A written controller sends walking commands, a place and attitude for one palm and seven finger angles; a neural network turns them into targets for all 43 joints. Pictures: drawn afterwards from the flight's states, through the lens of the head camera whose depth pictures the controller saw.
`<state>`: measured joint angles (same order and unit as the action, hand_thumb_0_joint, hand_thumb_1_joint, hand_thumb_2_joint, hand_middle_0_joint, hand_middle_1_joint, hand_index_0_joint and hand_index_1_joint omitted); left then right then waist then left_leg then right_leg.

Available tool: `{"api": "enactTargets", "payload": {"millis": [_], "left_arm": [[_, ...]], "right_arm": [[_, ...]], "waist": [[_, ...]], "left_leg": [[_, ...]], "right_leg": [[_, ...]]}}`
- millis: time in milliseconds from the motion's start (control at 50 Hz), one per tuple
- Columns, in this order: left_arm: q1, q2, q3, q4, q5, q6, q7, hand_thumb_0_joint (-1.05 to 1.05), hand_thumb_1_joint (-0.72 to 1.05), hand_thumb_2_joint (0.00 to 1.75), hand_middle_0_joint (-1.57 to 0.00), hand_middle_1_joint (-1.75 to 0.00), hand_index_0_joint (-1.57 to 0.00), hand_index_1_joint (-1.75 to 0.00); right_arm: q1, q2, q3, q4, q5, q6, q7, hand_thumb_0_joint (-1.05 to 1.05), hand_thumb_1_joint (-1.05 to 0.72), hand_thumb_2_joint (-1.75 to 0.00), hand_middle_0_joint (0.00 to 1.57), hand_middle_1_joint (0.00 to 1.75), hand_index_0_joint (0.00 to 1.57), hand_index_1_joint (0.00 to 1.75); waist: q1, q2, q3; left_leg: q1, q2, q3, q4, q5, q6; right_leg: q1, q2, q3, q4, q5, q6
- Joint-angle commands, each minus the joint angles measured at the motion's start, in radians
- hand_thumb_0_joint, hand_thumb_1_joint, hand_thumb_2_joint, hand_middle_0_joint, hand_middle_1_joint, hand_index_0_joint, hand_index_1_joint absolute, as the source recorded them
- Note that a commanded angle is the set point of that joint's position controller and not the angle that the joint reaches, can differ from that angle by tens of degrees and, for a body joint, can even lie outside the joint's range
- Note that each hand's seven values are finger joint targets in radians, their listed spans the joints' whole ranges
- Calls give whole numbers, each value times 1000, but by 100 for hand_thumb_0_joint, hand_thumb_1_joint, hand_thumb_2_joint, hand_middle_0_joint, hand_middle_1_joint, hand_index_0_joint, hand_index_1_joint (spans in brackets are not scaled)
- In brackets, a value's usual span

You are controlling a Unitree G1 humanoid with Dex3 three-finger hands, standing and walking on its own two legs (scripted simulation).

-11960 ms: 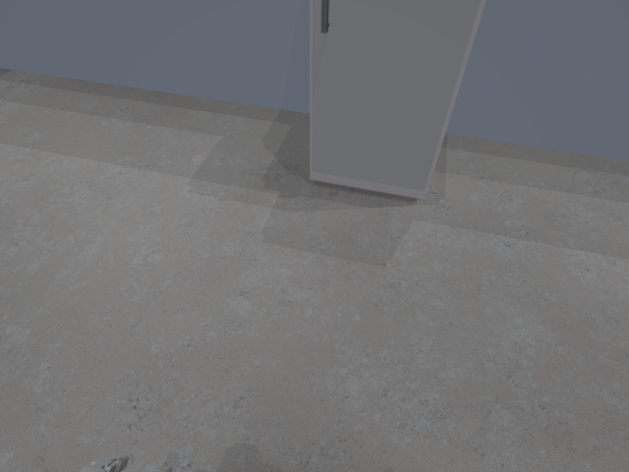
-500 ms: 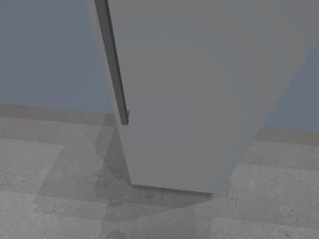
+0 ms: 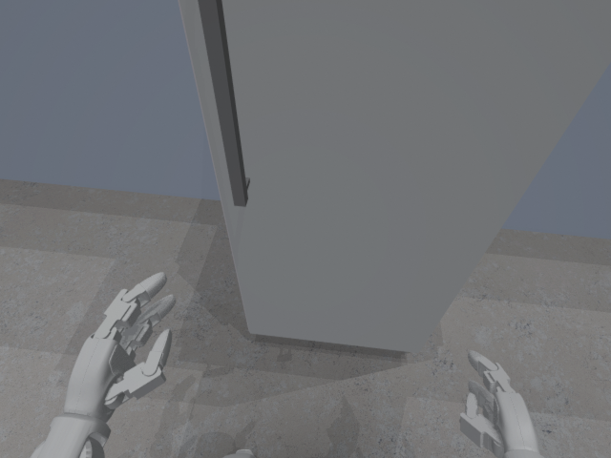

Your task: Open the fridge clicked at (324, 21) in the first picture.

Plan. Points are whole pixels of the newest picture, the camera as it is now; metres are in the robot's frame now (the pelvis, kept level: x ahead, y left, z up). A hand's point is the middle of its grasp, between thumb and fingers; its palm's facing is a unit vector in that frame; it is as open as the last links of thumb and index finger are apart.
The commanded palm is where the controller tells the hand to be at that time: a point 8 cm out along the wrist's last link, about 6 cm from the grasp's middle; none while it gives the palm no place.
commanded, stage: raise the hand to about handle height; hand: left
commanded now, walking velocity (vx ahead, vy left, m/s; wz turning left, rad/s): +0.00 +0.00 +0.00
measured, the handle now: (223, 52) +0.54 +0.13 +0.26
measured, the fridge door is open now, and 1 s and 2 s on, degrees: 0 0 0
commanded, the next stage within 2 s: move the hooked fingers beside the handle in 1.80 s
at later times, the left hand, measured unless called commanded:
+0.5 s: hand (98, 353) +0.22 +0.24 +0.07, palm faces -0.05 -1.00 -0.06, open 10.8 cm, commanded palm +0.19 +0.29 +0.08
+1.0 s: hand (42, 298) +0.25 +0.28 +0.14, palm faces -0.02 -1.00 -0.08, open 13.6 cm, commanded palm +0.22 +0.33 +0.15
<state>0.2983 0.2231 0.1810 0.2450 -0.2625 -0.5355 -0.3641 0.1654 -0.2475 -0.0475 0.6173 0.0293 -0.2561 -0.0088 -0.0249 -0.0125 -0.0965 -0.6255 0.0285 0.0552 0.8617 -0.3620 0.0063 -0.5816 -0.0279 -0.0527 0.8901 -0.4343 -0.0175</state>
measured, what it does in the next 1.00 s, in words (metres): stands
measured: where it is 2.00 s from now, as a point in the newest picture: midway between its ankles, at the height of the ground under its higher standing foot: outside the picture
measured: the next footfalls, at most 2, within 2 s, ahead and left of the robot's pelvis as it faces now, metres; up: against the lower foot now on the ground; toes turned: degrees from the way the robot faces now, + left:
none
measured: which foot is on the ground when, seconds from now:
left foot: down 0.00-1.00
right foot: down 0.00-1.00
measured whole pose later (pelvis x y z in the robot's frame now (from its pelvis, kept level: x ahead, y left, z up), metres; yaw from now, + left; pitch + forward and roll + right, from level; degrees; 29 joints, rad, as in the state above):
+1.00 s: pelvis +0.01 +0.02 +0.03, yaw +2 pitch +1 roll -2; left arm 0.12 0.41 0.37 0.09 -0.36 -0.08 -0.48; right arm 0.23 -0.25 0.07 0.57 0.07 -0.27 -0.09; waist 0.03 0.03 -0.04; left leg -0.42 0.02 0.02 0.71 -0.32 0.03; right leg -0.31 -0.02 -0.09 0.64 -0.34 0.01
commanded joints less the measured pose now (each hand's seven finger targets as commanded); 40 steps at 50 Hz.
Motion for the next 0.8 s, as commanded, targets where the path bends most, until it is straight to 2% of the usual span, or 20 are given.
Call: {"api": "enactTargets", "payload": {"millis": [0, 40, 100, 120, 160, 200, 220, 240, 300, 320, 340, 380, 420, 480, 520, 540, 580, 620, 720, 780], "left_arm": [[107, 176, 160, -203, -109, -12, -119, 0, 53, 74, -23, -54, -23, -54], [9, 184, 156, -377, -125, 4, -80, 0, 48, 72, -23, -57, -23, -57], [-107, 159, 69, -561, -76, -12, -13, 0, 41, 69, -24, -62, -24, -62], [-145, 168, 49, -570, -63, -9, -5, 0, 39, 68, -24, -63, -24, -63], [-118, 149, 14, -530, -37, 14, -4, 0, 34, 66, -24, -66, -24, -66], [-99, 183, 37, -474, -28, 65, -15, 0, 29, 64, -24, -69, -24, -69], [-82, 215, 74, -427, -34, 102, -23, 0, 27, 63, -25, -70, -25, -70], [-78, 220, 82, -445, -36, 129, -33, 0, 25, 62, -25, -72, -25, -72], [-27, 249, 156, -410, -71, 210, -36, 0, 18, 59, -25, -76, -25, -76], [-11, 276, 195, -396, -81, 225, -34, 0, 15, 58, -25, -78, -25, -78], [-11, 248, 184, -431, -98, 229, -33, 0, 13, 57, -25, -80, -25, -80], [-19, 248, 193, -445, -114, 230, -27, 0, 8, 55, -26, -82, -26, -82], [-14, 261, 213, -404, -116, 229, -26, 0, 4, 53, -26, -86, -26, -86], [-55, 242, 175, -428, -112, 219, -42, 0, -3, 50, -27, -90, -27, -90], [-76, 265, 187, -418, -112, 229, -50, 0, -8, 48, -27, -93, -27, -93], [-102, 270, 180, -446, -110, 230, -56, 0, -10, 47, -27, -94, -27, -94], [-105, 296, 209, -453, -112, 239, -56, 0, -15, 45, -27, -98, -27, -98], [-125, 338, 254, -423, -115, 256, -53, 0, -20, 43, -28, -100, -28, -100], [-205, 359, 266, -431, -124, 286, -64, 0, -31, 38, -29, -108, -29, -108], [-251, 348, 250, -409, -125, 318, -79, 0, -38, 35, -29, -112, -29, -112]], "right_arm": [[-57, -140, -42, -262, 20, -41, -16, 0, -90, -90, 20, 30, 20, 30], [-20, -131, -35, -271, 14, -37, -30, 0, -90, -90, 20, 30, 20, 30], [20, -123, -18, -246, 3, -45, -49, 0, -90, -90, 20, 30, 20, 30], [31, -130, -11, -232, -2, -46, -54, 0, -90, -90, 20, 30, 20, 30], [37, -132, -6, -214, 3, -52, -61, 0, -90, -90, 20, 30, 20, 30], [33, -137, -2, -203, 11, -53, -69, 0, -90, -90, 20, 30, 20, 30], [25, -143, 3, -203, 16, -48, -72, 0, -90, -90, 20, 30, 20, 30], [22, -140, 7, -210, 19, -46, -72, 0, -90, -90, 20, 30, 20, 30], [0, -127, 15, -219, 23, -39, -78, 0, -90, -90, 20, 30, 20, 30], [-7, -127, 17, -221, 21, -39, -78, 0, -90, -90, 20, 30, 20, 30], [-11, -119, 23, -230, 21, -41, -75, 0, -90, -90, 20, 30, 20, 30], [-11, -118, 24, -224, 20, -48, -73, 0, -90, -90, 20, 30, 20, 30], [-6, -124, 25, -215, 17, -54, -71, 0, -90, -90, 20, 30, 20, 30], [14, -133, 26, -210, 22, -69, -68, 0, -90, -90, 20, 30, 20, 30], [18, -142, 24, -205, 23, -78, -71, 0, -90, -90, 20, 30, 20, 30], [23, -144, 25, -205, 25, -82, -72, 0, -90, -90, 20, 30, 20, 30], [28, -144, 23, -200, 26, -88, -76, 0, -90, -90, 20, 30, 20, 30], [29, -152, 25, -191, 24, -85, -79, 0, -90, -90, 20, 30, 20, 30], [20, -153, 35, -191, 28, -83, -86, 0, -90, -90, 20, 30, 20, 30], [14, -148, 37, -190, 36, -80, -91, 0, -90, -90, 20, 30, 20, 30]], "waist": [[79, 14, -171], [57, 81, -183], [-5, 148, -187], [-26, 119, -157], [-35, 137, -130], [-32, 101, -117], [-11, 113, -108], [-3, 120, -145], [30, 71, -173], [52, 81, -180], [53, 79, -194], [48, 75, -179], [52, 25, -133], [31, 56, -139], [32, 49, -115], [30, 86, -137], [33, 81, -155], [41, 68, -124], [47, 127, -108], [37, 148, -91]], "left_leg": [[-14, -58, -11, -1, 29, 7], [29, -39, -35, 6, 31, 15], [104, -16, -74, 9, 69, 27], [92, -10, -91, 16, 66, 29], [98, -6, -106, 1, 41, 26], [81, -6, -111, -25, -1, 27], [74, -11, -114, -36, -7, 23], [93, -13, -108, -50, 8, 23], [107, -14, -102, -85, 45, 21], [117, -14, -104, -97, 75, 18], [136, -14, -103, -108, 99, 16], [146, -14, -96, -117, 106, 15], [132, -11, -102, -129, 112, 13], [174, -12, -101, -146, 108, 15], [180, -11, -103, -157, 105, 17], [206, -11, -103, -167, 113, 16], [234, -9, -106, -180, 131, 16], [230, -10, -107, -191, 141, 16], [284, -9, -109, -233, 155, 13], [321, -9, -108, -256, 148, 12]], "right_leg": [[10, 4, 90, -124, -23, 5], [-21, 18, 85, -115, -22, 3], [-81, 39, 35, -75, 83, -3], [-100, 48, 30, -66, 91, -5], [-124, 50, 14, -74, 71, -4], [-106, 48, 13, -107, 30, 0], [-82, 52, 13, -114, 22, -4], [-53, 46, 10, -123, 32, -3], [25, 41, 3, -158, 55, 2], [56, 46, -3, -155, 81, -4], [70, 45, -14, -154, 110, -2], [73, 45, -15, -171, 121, 3], [79, 53, -19, -180, 123, 0], [67, 51, -23, -189, 126, 3], [77, 52, -19, -205, 126, 1], [82, 50, -19, -207, 136, 1], [100, 48, -24, -215, 154, 2], [120, 53, -24, -228, 165, -1], [156, 55, -28, -261, 184, -5], [161, 53, -28, -289, 190, -3]]}}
